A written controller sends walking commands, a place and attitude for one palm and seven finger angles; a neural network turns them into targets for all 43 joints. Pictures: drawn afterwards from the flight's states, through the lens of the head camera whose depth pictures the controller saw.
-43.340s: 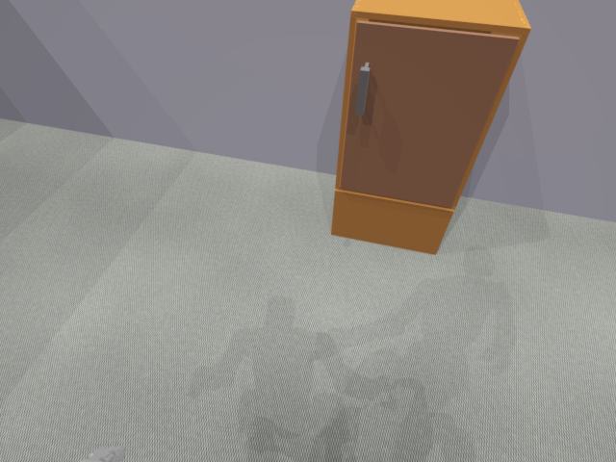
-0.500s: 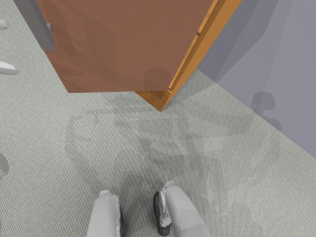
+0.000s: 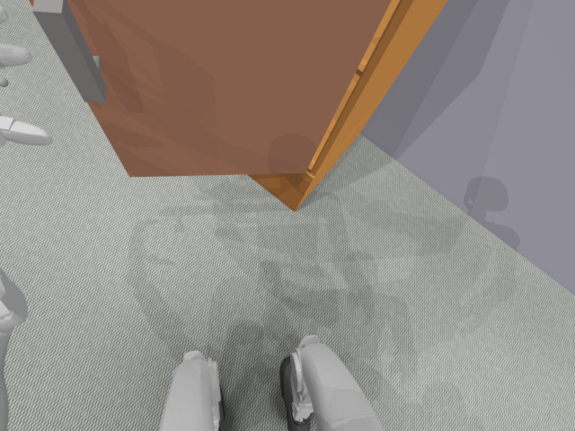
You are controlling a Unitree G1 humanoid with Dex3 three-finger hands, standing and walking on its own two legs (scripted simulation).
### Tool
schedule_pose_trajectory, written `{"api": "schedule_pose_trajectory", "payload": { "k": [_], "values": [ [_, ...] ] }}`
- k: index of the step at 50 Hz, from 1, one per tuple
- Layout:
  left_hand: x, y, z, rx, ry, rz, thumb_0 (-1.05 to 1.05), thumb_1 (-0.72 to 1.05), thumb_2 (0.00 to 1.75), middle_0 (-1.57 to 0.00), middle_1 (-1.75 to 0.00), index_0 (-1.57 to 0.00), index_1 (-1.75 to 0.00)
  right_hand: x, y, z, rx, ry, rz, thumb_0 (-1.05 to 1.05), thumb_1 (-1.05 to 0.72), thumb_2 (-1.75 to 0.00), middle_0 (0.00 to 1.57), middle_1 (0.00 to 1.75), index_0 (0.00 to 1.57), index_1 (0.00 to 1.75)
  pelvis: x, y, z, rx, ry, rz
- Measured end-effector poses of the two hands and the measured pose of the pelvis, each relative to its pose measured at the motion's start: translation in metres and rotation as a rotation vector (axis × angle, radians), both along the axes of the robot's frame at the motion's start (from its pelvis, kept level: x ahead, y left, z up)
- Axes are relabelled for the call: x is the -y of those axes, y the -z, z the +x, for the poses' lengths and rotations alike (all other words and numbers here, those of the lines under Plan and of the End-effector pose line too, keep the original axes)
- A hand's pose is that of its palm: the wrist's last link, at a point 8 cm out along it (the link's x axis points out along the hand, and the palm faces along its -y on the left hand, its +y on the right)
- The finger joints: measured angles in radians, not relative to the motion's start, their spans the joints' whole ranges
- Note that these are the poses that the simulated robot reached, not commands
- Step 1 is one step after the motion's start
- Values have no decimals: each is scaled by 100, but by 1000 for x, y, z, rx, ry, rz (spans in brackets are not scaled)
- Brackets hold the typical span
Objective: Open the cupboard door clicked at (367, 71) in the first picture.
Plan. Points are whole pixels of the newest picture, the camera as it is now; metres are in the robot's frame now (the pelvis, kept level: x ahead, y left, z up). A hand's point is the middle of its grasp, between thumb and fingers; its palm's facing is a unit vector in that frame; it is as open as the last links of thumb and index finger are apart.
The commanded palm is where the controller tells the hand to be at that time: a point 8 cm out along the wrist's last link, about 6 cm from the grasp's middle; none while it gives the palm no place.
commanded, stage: slide the fingers in behind the handle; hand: left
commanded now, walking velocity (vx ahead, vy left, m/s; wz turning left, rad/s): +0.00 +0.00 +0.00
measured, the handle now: (77, 41) +0.59 +0.21 +0.06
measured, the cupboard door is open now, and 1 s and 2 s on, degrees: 44 44 44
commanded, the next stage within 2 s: close the thumb around the handle in 1.70 s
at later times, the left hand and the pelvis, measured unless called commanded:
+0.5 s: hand (30, 82) +0.53 +0.25 +0.06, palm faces +0.00 -1.00 -0.02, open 13.9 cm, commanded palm +0.52 +0.28 +0.06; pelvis -0.01 +0.00 +0.00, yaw +0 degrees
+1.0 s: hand (62, 88) +0.52 +0.22 +0.06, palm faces -0.01 -1.00 -0.01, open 13.9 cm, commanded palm +0.51 +0.25 +0.06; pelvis +0.00 +0.00 +0.00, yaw +0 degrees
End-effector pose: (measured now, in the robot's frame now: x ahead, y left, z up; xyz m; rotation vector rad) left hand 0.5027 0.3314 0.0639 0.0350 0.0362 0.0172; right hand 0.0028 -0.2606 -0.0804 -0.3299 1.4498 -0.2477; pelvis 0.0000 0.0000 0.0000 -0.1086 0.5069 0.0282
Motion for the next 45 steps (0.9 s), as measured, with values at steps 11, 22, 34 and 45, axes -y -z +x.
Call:
{"api": "schedule_pose_trajectory", "payload": {
  "k": [11, 22, 34, 45],
  "values": [
    [6, 1, 0, -2, 26, -10, -2, -49, 30, -30, -120, -30, -120, 6, 4, -8, -18, 3, -6, 0, -91, -90, 20, 30, 21, 30, 4, 4, -4, -10, -1, 0],
    [21, 9, 2, -25, 22, -19, -2, -50, 30, -30, -120, -30, -120, 5, 3, -10, 4, 3, -8, 0, -91, -90, 20, 30, 21, 30, 4, 5, -8, -3, -1, 0],
    [37, 7, 7, -38, 32, -24, -2, -49, 30, -30, -120, -30, -120, -3, 5, -15, -6, 19, 21, 0, -91, -90, 20, 30, 21, 30, 1, 2, -5, 0, 0, 5],
    [51, 4, 3, -10, 27, -25, -2, -49, 30, -30, -120, -30, -120, -5, 4, -11, 5, 26, 41, 0, -91, -90, 20, 30, 21, 30, 1, -3, -1, 16, 2, 13]
  ]
}}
